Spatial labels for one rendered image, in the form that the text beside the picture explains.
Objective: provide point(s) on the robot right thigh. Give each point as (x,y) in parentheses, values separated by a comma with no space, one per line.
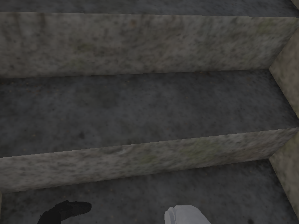
(184,214)

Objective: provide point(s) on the left robot hand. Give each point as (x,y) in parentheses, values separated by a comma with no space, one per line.
(63,211)

